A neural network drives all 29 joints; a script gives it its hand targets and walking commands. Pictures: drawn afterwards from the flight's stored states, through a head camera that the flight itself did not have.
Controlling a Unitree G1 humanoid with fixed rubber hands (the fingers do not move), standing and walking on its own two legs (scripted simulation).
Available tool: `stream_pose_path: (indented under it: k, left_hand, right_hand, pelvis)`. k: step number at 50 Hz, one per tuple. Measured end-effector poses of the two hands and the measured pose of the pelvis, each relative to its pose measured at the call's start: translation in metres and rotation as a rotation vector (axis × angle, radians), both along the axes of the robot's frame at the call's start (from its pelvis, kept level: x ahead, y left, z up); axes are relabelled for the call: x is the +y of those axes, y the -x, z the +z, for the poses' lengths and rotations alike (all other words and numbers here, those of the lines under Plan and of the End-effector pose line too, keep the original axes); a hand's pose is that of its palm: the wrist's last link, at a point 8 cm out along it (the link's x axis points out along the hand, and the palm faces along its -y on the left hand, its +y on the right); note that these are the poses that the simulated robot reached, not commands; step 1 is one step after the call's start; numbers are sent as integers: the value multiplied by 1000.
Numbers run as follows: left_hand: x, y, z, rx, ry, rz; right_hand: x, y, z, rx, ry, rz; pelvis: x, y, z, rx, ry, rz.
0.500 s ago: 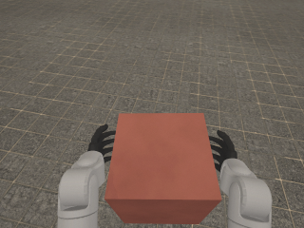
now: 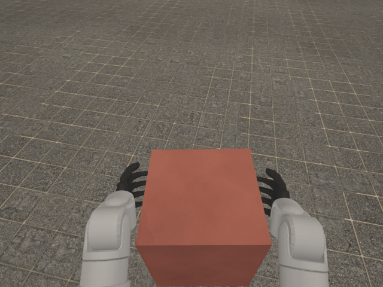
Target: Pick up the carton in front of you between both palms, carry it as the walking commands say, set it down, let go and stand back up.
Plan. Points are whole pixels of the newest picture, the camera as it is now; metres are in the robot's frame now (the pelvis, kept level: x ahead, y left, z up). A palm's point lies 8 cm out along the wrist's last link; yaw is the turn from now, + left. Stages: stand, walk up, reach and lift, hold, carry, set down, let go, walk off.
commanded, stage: carry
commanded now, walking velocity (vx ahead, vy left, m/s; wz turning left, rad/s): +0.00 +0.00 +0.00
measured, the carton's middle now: (201, 220) +0.26 +0.00 -0.01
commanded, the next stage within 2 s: hold in 0.70 s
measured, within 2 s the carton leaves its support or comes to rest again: neither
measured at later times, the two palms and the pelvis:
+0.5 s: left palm (129, 204) +0.27 +0.15 +0.03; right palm (268, 211) +0.27 -0.14 +0.03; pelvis -0.02 +0.01 +0.00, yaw +0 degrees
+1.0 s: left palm (107, 220) +0.23 +0.19 +0.04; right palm (251, 204) +0.28 -0.11 +0.04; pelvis -0.03 -0.01 +0.01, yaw +10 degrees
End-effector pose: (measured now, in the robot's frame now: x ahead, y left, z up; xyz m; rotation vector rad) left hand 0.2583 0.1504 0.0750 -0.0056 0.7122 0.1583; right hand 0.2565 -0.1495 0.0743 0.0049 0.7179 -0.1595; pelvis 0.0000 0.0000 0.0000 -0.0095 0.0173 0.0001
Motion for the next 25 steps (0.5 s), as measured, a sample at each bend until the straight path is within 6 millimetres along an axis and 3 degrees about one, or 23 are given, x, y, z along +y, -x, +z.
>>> stream_pose_path:
  k: [12, 25]
  left_hand:
    - [2, 1, -25, 3, -25, -30]
    - [4, -14, -46, -38, -44, -43]
  right_hand:
    - [5, 0, -25, 3, 23, 40]
    - [7, -13, -47, -38, 44, 49]
  pelvis:
    - [3, 15, -1, -2, -5, 1]
    - [6, 23, -2, -1, -5, 0]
